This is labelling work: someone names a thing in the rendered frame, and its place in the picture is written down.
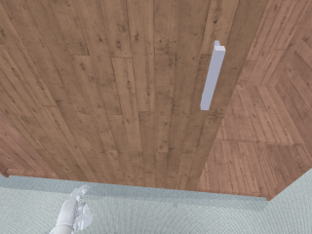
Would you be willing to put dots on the left robot forearm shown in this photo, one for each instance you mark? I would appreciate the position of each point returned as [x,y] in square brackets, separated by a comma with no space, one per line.
[63,229]

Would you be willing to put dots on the handle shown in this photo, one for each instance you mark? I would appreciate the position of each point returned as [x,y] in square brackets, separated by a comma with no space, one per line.
[212,76]

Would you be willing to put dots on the wardrobe door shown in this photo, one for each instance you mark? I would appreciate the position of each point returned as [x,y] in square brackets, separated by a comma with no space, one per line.
[15,152]
[109,91]

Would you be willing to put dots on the left robot hand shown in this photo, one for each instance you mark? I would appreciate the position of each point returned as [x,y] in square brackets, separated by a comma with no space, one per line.
[70,209]

